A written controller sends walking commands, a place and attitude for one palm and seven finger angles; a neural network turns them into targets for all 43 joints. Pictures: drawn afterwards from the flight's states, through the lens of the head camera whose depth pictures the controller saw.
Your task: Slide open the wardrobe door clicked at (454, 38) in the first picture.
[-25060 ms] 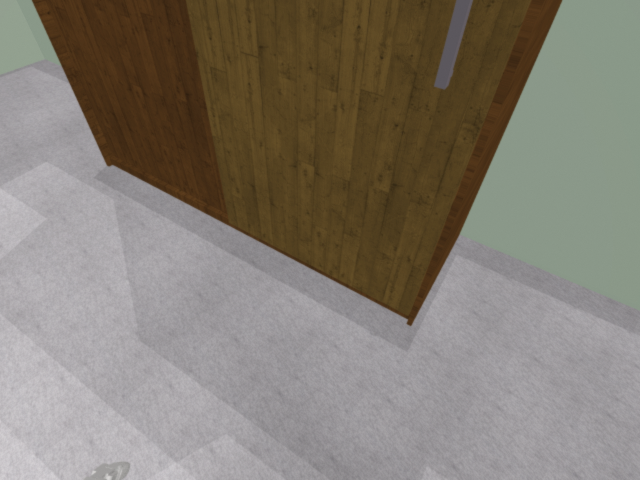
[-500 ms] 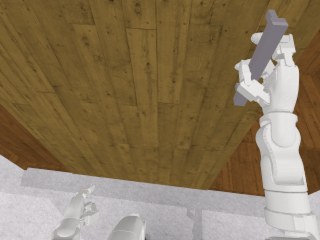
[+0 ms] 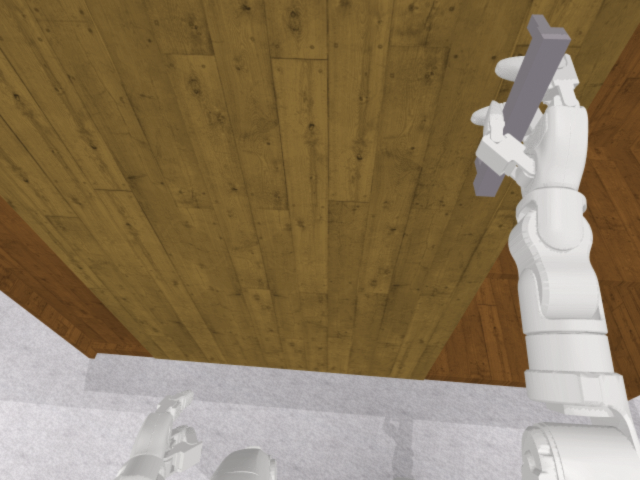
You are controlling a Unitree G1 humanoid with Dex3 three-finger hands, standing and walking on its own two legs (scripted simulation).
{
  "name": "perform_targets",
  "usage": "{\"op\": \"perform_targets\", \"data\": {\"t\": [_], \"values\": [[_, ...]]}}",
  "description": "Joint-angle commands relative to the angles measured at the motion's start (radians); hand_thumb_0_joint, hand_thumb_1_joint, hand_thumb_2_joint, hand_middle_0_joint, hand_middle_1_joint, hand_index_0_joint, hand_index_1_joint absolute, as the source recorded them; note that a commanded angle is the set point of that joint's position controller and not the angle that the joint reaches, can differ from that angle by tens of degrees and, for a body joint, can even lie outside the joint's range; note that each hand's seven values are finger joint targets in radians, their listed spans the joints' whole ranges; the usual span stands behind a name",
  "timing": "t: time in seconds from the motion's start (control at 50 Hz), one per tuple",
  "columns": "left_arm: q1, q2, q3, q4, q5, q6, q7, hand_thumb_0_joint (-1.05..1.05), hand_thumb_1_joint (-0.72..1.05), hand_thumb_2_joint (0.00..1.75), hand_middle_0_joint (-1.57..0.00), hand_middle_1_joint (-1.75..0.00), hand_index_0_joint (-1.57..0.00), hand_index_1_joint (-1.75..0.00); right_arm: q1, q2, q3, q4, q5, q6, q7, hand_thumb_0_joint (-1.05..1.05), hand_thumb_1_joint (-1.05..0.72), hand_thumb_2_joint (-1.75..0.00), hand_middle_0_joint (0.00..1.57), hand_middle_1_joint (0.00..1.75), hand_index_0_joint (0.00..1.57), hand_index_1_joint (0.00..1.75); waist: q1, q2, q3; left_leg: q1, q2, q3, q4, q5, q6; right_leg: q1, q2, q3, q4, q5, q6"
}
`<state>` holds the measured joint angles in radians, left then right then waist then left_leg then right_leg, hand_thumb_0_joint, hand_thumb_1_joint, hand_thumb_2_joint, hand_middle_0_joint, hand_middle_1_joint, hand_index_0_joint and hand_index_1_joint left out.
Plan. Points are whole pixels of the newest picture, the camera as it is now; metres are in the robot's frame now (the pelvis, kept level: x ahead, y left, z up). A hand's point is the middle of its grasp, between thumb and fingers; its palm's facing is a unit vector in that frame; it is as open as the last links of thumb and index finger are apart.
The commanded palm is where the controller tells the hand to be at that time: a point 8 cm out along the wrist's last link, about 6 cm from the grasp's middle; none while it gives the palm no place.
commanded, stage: step sideways, sliding the door along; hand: right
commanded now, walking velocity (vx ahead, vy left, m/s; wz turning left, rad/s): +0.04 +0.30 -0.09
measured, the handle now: (508, 114) +0.44 -0.20 +0.22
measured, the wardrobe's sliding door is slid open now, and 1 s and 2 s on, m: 0.59 0.65 0.65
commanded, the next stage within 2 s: stop walking and hold the door there in 0.44 s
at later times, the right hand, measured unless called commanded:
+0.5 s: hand (429, 134) +0.41 -0.11 +0.22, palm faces +0.40 +0.91 -0.08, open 6.3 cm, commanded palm +0.38 -0.08 +0.21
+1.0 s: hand (431, 132) +0.42 -0.12 +0.22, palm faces +0.56 +0.81 -0.16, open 6.3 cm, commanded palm +0.38 -0.14 +0.20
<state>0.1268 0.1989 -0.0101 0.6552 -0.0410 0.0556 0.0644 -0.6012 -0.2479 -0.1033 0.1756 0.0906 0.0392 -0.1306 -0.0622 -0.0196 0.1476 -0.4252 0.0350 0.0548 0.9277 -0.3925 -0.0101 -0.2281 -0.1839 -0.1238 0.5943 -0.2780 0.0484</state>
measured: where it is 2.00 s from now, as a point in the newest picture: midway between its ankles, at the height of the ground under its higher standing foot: outside the picture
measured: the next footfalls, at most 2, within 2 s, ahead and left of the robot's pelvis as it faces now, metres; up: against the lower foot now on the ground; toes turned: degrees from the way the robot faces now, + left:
left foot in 0.10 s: +0.11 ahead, +0.22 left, +0.00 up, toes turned +4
right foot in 0.26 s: +0.07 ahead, -0.05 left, +0.00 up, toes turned -14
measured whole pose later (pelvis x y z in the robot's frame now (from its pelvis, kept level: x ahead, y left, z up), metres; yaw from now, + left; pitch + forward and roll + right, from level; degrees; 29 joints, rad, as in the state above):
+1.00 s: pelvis +0.07 +0.19 +0.00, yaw -3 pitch -2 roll +1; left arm 0.16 0.29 0.01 0.64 -0.05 -0.04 0.09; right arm -0.42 -0.45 -0.36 0.29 0.06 0.00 -0.15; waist 0.00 -0.02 0.02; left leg -0.26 0.05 0.05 0.64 -0.38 -0.02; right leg -0.24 -0.05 -0.21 0.56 -0.28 -0.06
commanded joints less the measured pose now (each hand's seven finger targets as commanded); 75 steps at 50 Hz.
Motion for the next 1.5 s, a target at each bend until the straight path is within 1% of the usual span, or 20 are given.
{"op": "perform_targets", "data": {"t": [0.0, 0.04, 0.1, 0.12, 0.2, 0.24, 0.28, 0.48, 0.52, 0.54, 0.58, 0.6, 0.66, 0.74, 0.8, 0.82, 0.96, 1.04, 1.2, 1.48], "values": [[-0.105, 0.149, 0.041, -0.166, -0.013, -0.055, -0.006, 0.0, 0.9, 0.9, -0.2, -0.3, -0.2, -0.3, -0.51, -0.023, 0.114, -0.288, 0.002, -0.1, 0.047, 0.0, -0.9, -0.9, 0.45, 1.4, 0.45, 1.4, 0.057, -0.243, -0.413, 0.167, -0.003, 0.038, -0.311, 0.009, -0.001, 0.199, -0.182, 0.082, -0.114, 0.401, -0.125], [-0.119, 0.144, 0.036, -0.184, -0.028, -0.064, -0.003, 0.0, 0.9, 0.9, -0.2, -0.3, -0.2, -0.3, -0.518, -0.012, 0.131, -0.309, 0.004, -0.101, 0.05, 0.0, -0.9, -0.9, 0.45, 1.4, 0.45, 1.4, 0.055, -0.108, -0.454, 0.331, -0.024, 0.059, -0.466, 0.172, -0.004, 0.122, -0.115, 0.055, -0.008, 0.291, -0.087], [-0.182, 0.088, 0.022, -0.185, -0.03, -0.083, 0.008, 0.0, 0.9, 0.9, -0.2, -0.3, -0.2, -0.3, -0.538, -0.12, 0.081, -0.337, -0.005, -0.083, 0.023, 0.0, -0.9, -0.9, 0.45, 1.4, 0.45, 1.4, 0.021, 0.374, -0.431, 0.476, 0.297, -0.281, -0.604, 0.561, 0.155, -0.254, 0.126, 0.02, 0.429, -0.353, -0.023], [-0.193, 0.089, 0.023, -0.157, -0.013, -0.094, 0.01, 0.0, 0.9, 0.9, -0.2, -0.3, -0.2, -0.3, -0.561, -0.098, 0.107, -0.342, -0.012, -0.081, 0.01, 0.0, -0.9, -0.9, 0.45, 1.4, 0.45, 1.4, 0.022, 0.225, -0.421, 0.432, 0.337, -0.283, -0.583, 0.658, 0.186, -0.241, 0.124, 0.06, 0.471, -0.368, -0.028], [-0.112, 0.098, 0.036, -0.091, -0.012, -0.074, 0.015, 0.0, 0.9, 0.9, -0.2, -0.3, -0.2, -0.3, -0.642, -0.007, 0.171, -0.392, -0.002, -0.108, 0.017, 0.0, -0.9, -0.9, 0.45, 1.4, 0.45, 1.4, 0.095, 0.2, -0.494, 0.369, 0.197, -0.027, -0.255, 0.729, 0.125, 0.034, 0.081, 0.012, -0.013, -0.002, -0.04], [-0.124, 0.162, 0.068, -0.142, 0.001, -0.057, 0.007, 0.0, 0.9, 0.9, -0.2, -0.3, -0.2, -0.3, -0.603, 0.076, 0.233, -0.408, 0.018, -0.124, 0.045, 0.0, -0.9, -0.9, 0.45, 1.4, 0.45, 1.4, 0.095, -0.306, -0.499, -0.191, -0.012, 0.014, 0.132, -0.129, -0.016, 0.475, -0.325, 0.502, -0.168, 0.771, -0.201], [-0.182, 0.171, 0.067, -0.17, -0.029, -0.038, -0.034, 0.0, 0.9, 0.9, -0.2, -0.3, -0.2, -0.3, -0.632, 0.087, 0.212, -0.299, 0.013, -0.102, 0.063, 0.0, -0.9, -0.9, 0.45, 1.4, 0.45, 1.4, 0.053, -0.104, -0.453, -0.176, 0.047, -0.147, 0.266, -0.071, -0.001, 0.33, -0.381, 0.463, -0.219, 0.429, -0.239], [-0.123, 0.143, 0.066, -0.216, -0.027, -0.082, -0.054, 0.0, 0.9, 0.9, -0.2, -0.3, -0.2, -0.3, -0.558, 0.075, 0.249, -0.419, 0.008, -0.115, 0.065, 0.0, -0.9, -0.9, 0.45, 1.4, 0.45, 1.4, 0.083, -0.27, -0.465, 0.094, -0.019, 0.023, -0.238, 0.043, -0.011, 0.371, -0.202, 0.102, -0.077, 0.711, -0.13], [-0.127, 0.142, 0.064, -0.219, -0.029, -0.092, -0.051, 0.0, 0.9, 0.9, -0.2, -0.3, -0.2, -0.3, -0.536, 0.029, 0.213, -0.459, 0.003, -0.124, 0.059, 0.0, -0.9, -0.9, 0.45, 1.4, 0.45, 1.4, 0.075, -0.22, -0.481, 0.225, -0.038, 0.037, -0.39, 0.186, -0.01, 0.32, -0.155, 0.084, -0.006, 0.647, -0.088], [-0.067, 0.19, 0.082, -0.143, -0.024, -0.077, -0.037, 0.0, 0.9, 0.9, -0.2, -0.3, -0.2, -0.3, -0.27, -0.565, -0.377, -0.083, -0.043, -0.115, 0.003, 0.0, -0.9, -0.9, 0.45, 1.4, 0.45, 1.4, 0.036, -0.135, -0.497, 0.282, -0.003, -0.001, -0.495, 0.393, -0.004, 0.238, -0.112, 0.031, 0.078, 0.573, -0.062], [-0.136, 0.113, 0.063, -0.196, -0.034, -0.086, -0.024, 0.0, 0.9, 0.9, -0.2, -0.3, -0.2, -0.3, -0.283, -0.504, -0.289, -0.167, -0.041, -0.105, 0.014, 0.0, -0.9, -0.9, 0.45, 1.4, 0.45, 1.4, 0.02, 0.358, -0.496, 0.609, 0.28, -0.266, -0.44, 1.321, 0.119, -0.259, 0.135, 0.008, 0.46, -0.296, -0.02], [-0.136, 0.103, 0.048, -0.161, -0.022, -0.114, -0.021, 0.0, 0.9, 0.9, -0.2, -0.3, -0.2, -0.3, -0.301, -0.448, -0.242, -0.203, -0.038, -0.103, 0.031, 0.0, -0.9, -0.9, 0.45, 1.4, 0.45, 1.4, 0.024, 0.273, -0.523, 0.598, 0.323, -0.247, -0.441, 1.36, 0.115, -0.281, 0.137, 0.092, 0.528, -0.365, -0.041], [-0.134, 0.129, 0.03, -0.14, -0.029, -0.146, 0.013, 0.0, 0.9, 0.9, -0.2, -0.3, -0.2, -0.3, -0.298, -0.499, -0.329, -0.265, -0.022, -0.113, 0.004, 0.0, -0.9, -0.9, 0.45, 1.4, 0.45, 1.4, 0.022, 0.257, -0.521, 0.624, 0.329, -0.269, -0.36, 1.306, 0.172, -0.288, 0.119, 0.099, 0.352, -0.34, -0.028], [-0.111, 0.158, 0.035, -0.122, -0.016, -0.117, 0.04, 0.0, 0.9, 0.9, -0.2, -0.3, -0.2, -0.3, -0.214, -0.459, -0.318, -0.179, -0.03, -0.133, 0.002, 0.0, -0.9, -0.9, 0.45, 1.4, 0.45, 1.4, 0.052, 0.199, -0.551, 0.485, 0.218, -0.096, -0.312, 1.044, 0.065, 0.043, 0.172, -0.018, -0.082, 0.129, -0.027], [-0.112, 0.203, 0.061, -0.152, -0.03, -0.116, 0.024, 0.0, 0.9, 0.9, -0.2, -0.3, -0.2, -0.3, -0.207, -0.37, -0.23, -0.244, -0.022, -0.149, 0.004, 0.0, -0.9, -0.9, 0.45, 1.4, 0.45, 1.4, 0.042, -0.164, -0.527, 0.114, 0.057, -0.029, -0.221, -0.024, -0.024, 0.3, -0.148, 0.232, -0.115, 0.865, -0.147], [-0.093, 0.202, 0.062, -0.165, -0.037, -0.113, 0.01, 0.0, 0.9, 0.9, -0.2, -0.3, -0.2, -0.3, -0.181, -0.328, -0.185, -0.201, -0.027, -0.144, 0.013, 0.0, -0.9, -0.9, 0.45, 1.4, 0.45, 1.4, 0.044, -0.198, -0.465, 0.081, 0.024, -0.048, -0.124, -0.178, -0.007, 0.254, -0.156, 0.216, -0.163, 0.709, -0.177], [-0.077, 0.211, 0.045, -0.139, -0.01, -0.144, 0.031, 0.0, 0.9, 0.9, -0.2, -0.3, -0.2, -0.3, -0.133, -0.423, -0.259, -0.165, -0.044, -0.146, -0.018, 0.0, -0.9, -0.9, 0.45, 1.4, 0.45, 1.4, 0.051, -0.147, -0.421, 0.176, 0.023, -0.012, -0.43, 0.104, -0.003, 0.218, -0.079, 0.111, -0.108, 0.6, -0.121], [-0.077, 0.212, 0.041, -0.132, 0.001, -0.128, 0.046, 0.0, 0.9, 0.9, -0.2, -0.3, -0.2, -0.3, -0.146, -0.511, -0.314, -0.091, -0.042, -0.138, -0.021, 0.0, -0.9, -0.9, 0.45, 1.4, 0.45, 1.4, 0.068, 0.041, -0.403, 0.284, 0.227, -0.259, -0.563, 0.593, 0.08, 0.016, 0.066, 0.053, -0.042, 0.108, -0.031], [-0.05, 0.22, 0.045, -0.095, -0.003, -0.133, 0.058, 0.0, 0.9, 0.9, -0.2, -0.3, -0.2, -0.3, -0.159, -0.488, -0.314, -0.007, -0.038, -0.143, -0.024, 0.0, -0.9, -0.9, 0.45, 1.4, 0.45, 1.4, 0.041, -0.049, -0.448, 0.205, 0.057, -0.074, -0.505, 0.341, 0.001, 0.145, -0.032, 0.119, -0.176, 0.281, -0.084], [-0.032, 0.22, 0.048, -0.074, 0.004, -0.136, 0.066, 0.0, 0.9, 0.9, -0.2, -0.3, -0.2, -0.3, -0.182, -0.471, -0.285, 0.102, -0.047, -0.17, -0.018, 0.0, -0.9, -0.9, 0.45, 1.4, 0.45, 1.4, 0.048, -0.026, -0.368, 0.15, 0.046, -0.082, -0.546, 0.239, 0.011, 0.079, -0.008, 0.099, -0.238, 0.035, -0.078]]}}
